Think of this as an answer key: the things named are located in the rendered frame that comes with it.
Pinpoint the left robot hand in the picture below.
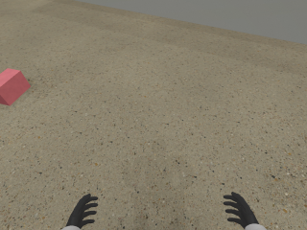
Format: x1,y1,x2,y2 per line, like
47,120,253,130
66,194,98,229

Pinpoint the right robot hand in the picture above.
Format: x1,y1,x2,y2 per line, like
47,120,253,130
223,192,259,229

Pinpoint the carton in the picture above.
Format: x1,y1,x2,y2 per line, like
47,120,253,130
0,68,31,106

